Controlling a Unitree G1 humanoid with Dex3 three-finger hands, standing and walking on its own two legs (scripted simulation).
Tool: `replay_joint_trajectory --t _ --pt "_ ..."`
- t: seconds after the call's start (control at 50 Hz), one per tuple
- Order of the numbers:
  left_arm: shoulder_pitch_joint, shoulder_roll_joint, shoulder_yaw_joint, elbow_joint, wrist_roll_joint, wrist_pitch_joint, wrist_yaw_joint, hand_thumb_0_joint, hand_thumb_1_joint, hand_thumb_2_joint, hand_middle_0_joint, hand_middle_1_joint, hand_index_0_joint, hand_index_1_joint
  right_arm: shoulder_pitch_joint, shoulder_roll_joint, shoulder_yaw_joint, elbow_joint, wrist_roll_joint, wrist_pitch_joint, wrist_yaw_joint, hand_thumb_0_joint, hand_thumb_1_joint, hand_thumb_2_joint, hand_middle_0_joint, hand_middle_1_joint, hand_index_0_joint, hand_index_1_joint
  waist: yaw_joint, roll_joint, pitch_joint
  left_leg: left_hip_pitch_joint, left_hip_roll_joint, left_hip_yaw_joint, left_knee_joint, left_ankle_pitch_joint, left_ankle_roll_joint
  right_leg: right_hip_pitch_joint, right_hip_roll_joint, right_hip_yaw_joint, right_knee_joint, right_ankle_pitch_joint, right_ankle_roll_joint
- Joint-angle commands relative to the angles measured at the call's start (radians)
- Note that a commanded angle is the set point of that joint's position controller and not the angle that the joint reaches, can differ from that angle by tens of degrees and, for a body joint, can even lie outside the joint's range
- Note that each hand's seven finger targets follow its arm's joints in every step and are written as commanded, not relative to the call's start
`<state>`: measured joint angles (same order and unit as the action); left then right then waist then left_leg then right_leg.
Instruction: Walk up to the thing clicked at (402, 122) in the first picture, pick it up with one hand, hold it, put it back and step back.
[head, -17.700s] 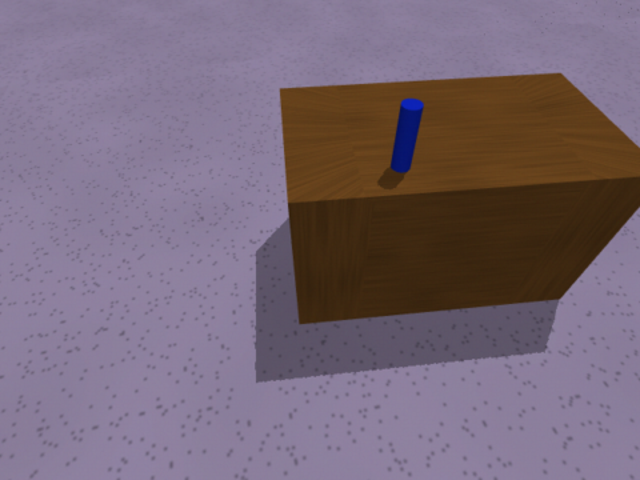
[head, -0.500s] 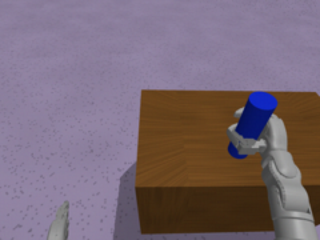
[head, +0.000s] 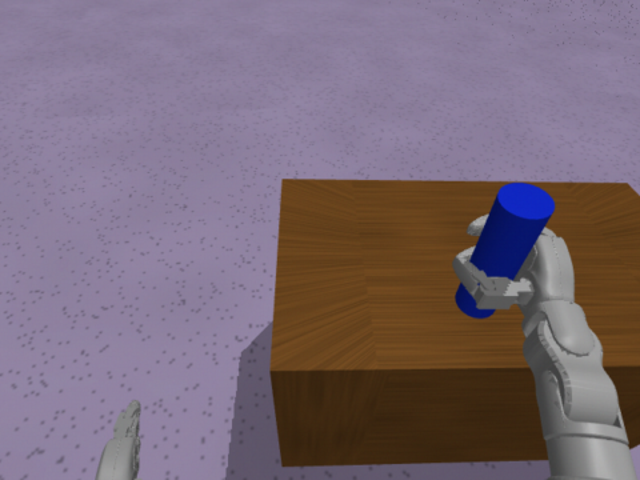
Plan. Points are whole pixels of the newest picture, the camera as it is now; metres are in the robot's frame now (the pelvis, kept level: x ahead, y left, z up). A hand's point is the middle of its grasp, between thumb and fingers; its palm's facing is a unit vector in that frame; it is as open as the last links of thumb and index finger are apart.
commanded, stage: crouch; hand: right
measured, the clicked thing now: (496, 258) +0.32 -0.18 +0.15
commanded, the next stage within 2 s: lower in 1.10 s
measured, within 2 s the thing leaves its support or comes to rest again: neither
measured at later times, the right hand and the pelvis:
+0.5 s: hand (464, 267) +0.38 -0.18 +0.07, palm faces +0.12 +0.99 +0.03, open 7.2 cm; pelvis -0.01 +0.00 -0.01, yaw +1 degrees
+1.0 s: hand (455, 269) +0.42 -0.19 +0.02, palm faces +0.09 +1.00 +0.03, open 7.2 cm; pelvis -0.01 -0.01 -0.04, yaw +2 degrees
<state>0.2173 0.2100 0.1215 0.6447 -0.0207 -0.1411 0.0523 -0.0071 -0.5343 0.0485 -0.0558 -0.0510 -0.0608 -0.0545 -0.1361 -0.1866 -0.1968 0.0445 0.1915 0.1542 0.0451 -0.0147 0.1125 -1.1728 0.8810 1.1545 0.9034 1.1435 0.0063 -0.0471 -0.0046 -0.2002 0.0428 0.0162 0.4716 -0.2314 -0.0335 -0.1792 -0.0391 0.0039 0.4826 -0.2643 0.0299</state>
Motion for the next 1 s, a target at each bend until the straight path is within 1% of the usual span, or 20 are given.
replay_joint_trajectory --t 0.0,0.04,0.1,0.18,0.22,0.32,0.34,0.4,0.46,0.5,0.54,0.56,0.62,0.66,0.7,0.78,0.82,0.88,0.92,0.98 --pt "-0.124 0.105 0.019 -0.172 0.003 -0.06 0.012 0.0 -0.547 0.057 -0.044 -0.05 -0.045 -0.049 -0.371 -0.147 -0.054 -0.296 0.011 -0.092 -0.006 0.0 -0.487 -1.307 1.382 1.436 1.4 1.436 -0.001 0.052 -0.231 0.056 -0.031 0.044 -0.059 0.205 0.01 0.073 0.04 -0.034 -0.054 0.187 -0.036" --pt "-0.11 0.073 -0.006 -0.136 0.002 -0.055 0.009 0.0 -0.556 0.064 -0.043 -0.048 -0.041 -0.051 -0.354 -0.127 -0.041 -0.234 0.006 -0.088 -0.004 0.0 -0.464 -1.327 1.391 1.457 1.412 1.457 0.003 0.064 -0.187 0.035 -0.032 0.045 -0.062 0.192 0.008 0.049 0.04 -0.034 -0.056 0.17 -0.037" --pt "-0.116 0.141 0.049 -0.115 0.004 -0.056 0.012 0.0 -0.555 0.06 -0.045 -0.048 -0.042 -0.05 -0.383 -0.152 -0.054 -0.157 0.001 -0.091 0.0 0.0 -0.455 -1.334 1.388 1.462 1.411 1.462 0.029 0.062 -0.158 -0.01 -0.039 0.045 -0.066 0.142 0.012 0.039 0.034 -0.03 -0.073 0.118 -0.038" --pt "-0.139 0.143 0.046 -0.133 0.005 -0.073 0.006 0.0 -0.551 0.053 -0.046 -0.047 -0.046 -0.047 -0.443 -0.172 -0.08 -0.058 0.004 -0.138 0.009 0.0 -0.464 -1.3 1.369 1.427 1.388 1.427 0.043 0.098 -0.141 -0.043 -0.037 0.037 -0.071 0.063 0.007 -0.005 0.035 -0.027 -0.065 0.036 -0.047" --pt "-0.139 0.099 0.007 -0.137 0.004 -0.081 -0.001 0.0 -0.549 0.05 -0.047 -0.048 -0.048 -0.047 -0.49 -0.168 -0.079 0.0 0.007 -0.179 0.016 0.0 -0.464 -1.31 1.38 1.44 1.4 1.44 0.04 0.099 -0.159 -0.047 -0.034 0.03 -0.059 0.063 0.007 -0.014 0.035 -0.028 -0.052 0.039 -0.046" --pt "-0.095 0.136 0.031 -0.145 0.009 -0.082 0.015 0.0 -0.546 0.051 -0.05 -0.051 -0.053 -0.048 -0.598 -0.222 -0.097 0.13 -0.001 -0.286 0.018 0.0 -0.482 -1.327 1.396 1.455 1.416 1.456 0.054 0.032 -0.274 -0.063 -0.034 0.022 0.002 0.138 0.016 -0.001 0.028 -0.024 -0.007 0.107 -0.032" --pt "-0.116 0.19 0.066 -0.191 0.01 -0.085 0.024 0.0 -0.549 0.055 -0.051 -0.051 -0.052 -0.049 -0.62 -0.24 -0.109 0.134 0.0 -0.308 0.017 0.0 -0.487 -1.32 1.388 1.445 1.407 1.445 0.063 0.056 -0.305 -0.062 -0.035 0.021 0.011 0.159 0.015 0.007 0.025 -0.022 0.005 0.128 -0.033" --pt "-0.074 0.099 -0.013 -0.163 0.01 -0.077 0.021 0.0 -0.558 0.063 -0.051 -0.051 -0.05 -0.052 -0.61 -0.233 -0.11 0.247 -0.005 -0.361 0.025 0.0 -0.462 -1.335 1.389 1.459 1.411 1.459 0.04 0.032 -0.31 -0.063 -0.033 0.018 0.043 0.214 0.016 -0.032 0.028 -0.024 0.04 0.191 -0.03" --pt "-0.128 0.124 -0.007 -0.2 0.013 -0.072 0.025 0.0 -0.56 0.063 -0.052 -0.052 -0.051 -0.053 -0.675 -0.281 -0.136 0.302 -0.007 -0.414 0.031 0.0 -0.471 -1.345 1.392 1.467 1.415 1.467 0.042 0.028 -0.345 -0.08 -0.035 0.015 0.067 0.208 0.02 -0.068 0.022 -0.022 0.067 0.188 -0.028" --pt "-0.1 0.097 -0.027 -0.184 0.017 -0.067 0.021 0.0 -0.567 0.066 -0.054 -0.052 -0.05 -0.056 -0.656 -0.238 -0.105 0.391 -0.011 -0.442 0.041 0.0 -0.484 -1.378 1.411 1.496 1.436 1.496 0.054 0.015 -0.311 -0.107 -0.033 0.009 0.079 0.17 0.021 -0.118 0.025 -0.026 0.079 0.136 -0.028" --pt "-0.101 0.141 -0.007 -0.252 0.017 -0.067 0.029 0.0 -0.566 0.062 -0.055 -0.051 -0.053 -0.054 -0.693 -0.314 -0.156 0.403 -0.014 -0.474 0.046 0.0 -0.464 -1.376 1.398 1.491 1.426 1.491 0.06 0.027 -0.404 -0.093 -0.034 0.006 0.099 0.202 0.019 -0.105 0.024 -0.023 0.106 0.17 -0.029" --pt "-0.059 0.084 -0.057 -0.225 0.017 -0.061 0.021 0.0 -0.564 0.061 -0.056 -0.053 -0.054 -0.054 -0.694 -0.284 -0.13 0.424 -0.016 -0.484 0.053 0.0 -0.456 -1.38 1.398 1.495 1.427 1.496 0.051 -0.001 -0.405 -0.096 -0.035 0.009 0.11 0.214 0.021 -0.113 0.026 -0.025 0.111 0.188 -0.027" --pt "-0.06 0.179 0.021 -0.266 0.019 -0.057 0.031 0.0 -0.562 0.062 -0.057 -0.054 -0.056 -0.055 -0.755 -0.35 -0.174 0.46 -0.012 -0.512 0.059 0.0 -0.446 -1.386 1.396 1.499 1.426 1.499 0.078 0.02 -0.419 -0.136 -0.039 0.006 0.132 0.237 0.02 -0.12 0.023 -0.022 0.142 0.21 -0.03" --pt "-0.064 0.192 0.035 -0.31 0.023 -0.06 0.029 0.0 -0.563 0.062 -0.058 -0.056 -0.057 -0.056 -0.772 -0.344 -0.171 0.492 -0.017 -0.53 0.059 0.0 -0.458 -1.38 1.387 1.488 1.416 1.489 0.088 0.021 -0.409 -0.165 -0.042 0.009 0.144 0.205 0.022 -0.14 0.02 -0.019 0.152 0.179 -0.029" --pt "-0.016 0.11 -0.025 -0.309 0.018 -0.059 0.019 0.0 -0.567 0.064 -0.06 -0.055 -0.058 -0.058 -0.784 -0.286 -0.132 0.514 -0.019 -0.546 0.071 0.0 -0.462 -1.368 1.374 1.472 1.403 1.472 0.092 0.025 -0.424 -0.181 -0.041 0.005 0.159 0.2 0.02 -0.158 0.026 -0.023 0.171 0.163 -0.034" --pt "-0.008 0.152 0.01 -0.362 0.021 -0.058 0.02 0.0 -0.558 0.056 -0.061 -0.057 -0.061 -0.056 -0.837 -0.36 -0.169 0.546 -0.032 -0.572 0.073 0.0 -0.434 -1.337 1.34 1.437 1.368 1.437 0.105 0.015 -0.459 -0.208 -0.037 -0.007 0.19 0.21 0.018 -0.191 0.029 -0.023 0.21 0.16 -0.038" --pt "0.022 0.132 -0.009 -0.354 0.026 -0.059 0.015 0.0 -0.557 0.059 -0.06 -0.058 -0.061 -0.057 -0.829 -0.312 -0.135 0.58 -0.034 -0.58 0.079 0.0 -0.438 -1.345 1.345 1.445 1.373 1.445 0.11 -0.006 -0.459 -0.246 -0.044 0.001 0.218 0.223 0.023 -0.176 0.023 -0.018 0.23 0.199 -0.03" --pt "0.031 0.119 -0.023 -0.375 0.025 -0.053 0.004 0.0 -0.557 0.059 -0.061 -0.06 -0.062 -0.059 -0.83 -0.327 -0.149 0.606 -0.038 -0.586 0.086 0.0 -0.462 -1.34 1.343 1.436 1.368 1.436 0.097 -0.036 -0.472 -0.294 -0.05 0.006 0.247 0.204 0.027 -0.197 0.017 -0.008 0.256 0.246 -0.022" --pt "0.004 0.196 0.042 -0.439 0.029 -0.051 0.01 0.0 -0.553 0.054 -0.061 -0.058 -0.063 -0.056 -0.879 -0.402 -0.191 0.575 -0.044 -0.596 0.075 0.0 -0.461 -1.346 1.347 1.443 1.372 1.443 0.105 -0.033 -0.499 -0.296 -0.05 0.006 0.255 0.183 0.029 -0.212 0.015 -0.005 0.262 0.209 -0.022" --pt "0.076 0.13 -0.002 -0.419 0.031 -0.046 -0.008 0.0 -0.543 0.048 -0.061 -0.062 -0.067 -0.056 -0.888 -0.327 -0.152 0.584 -0.044 -0.604 0.087 0.0 -0.472 -1.344 1.344 1.437 1.368 1.438 0.109 -0.082 -0.523 -0.346 -0.056 0.009 0.283 0.163 0.032 -0.203 0.008 0.003 0.285 0.242 -0.014"
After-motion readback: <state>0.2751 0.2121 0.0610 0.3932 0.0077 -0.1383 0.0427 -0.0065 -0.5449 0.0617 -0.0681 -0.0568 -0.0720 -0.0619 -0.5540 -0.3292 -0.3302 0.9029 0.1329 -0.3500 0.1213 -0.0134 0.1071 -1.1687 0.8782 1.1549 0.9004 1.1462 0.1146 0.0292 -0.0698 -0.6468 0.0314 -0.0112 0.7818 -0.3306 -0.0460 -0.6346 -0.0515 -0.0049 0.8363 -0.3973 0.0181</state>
